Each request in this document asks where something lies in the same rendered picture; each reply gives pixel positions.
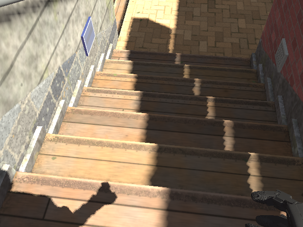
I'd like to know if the right robot hand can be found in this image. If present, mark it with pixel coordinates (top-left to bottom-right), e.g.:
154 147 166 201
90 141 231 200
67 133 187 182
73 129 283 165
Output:
245 190 303 227

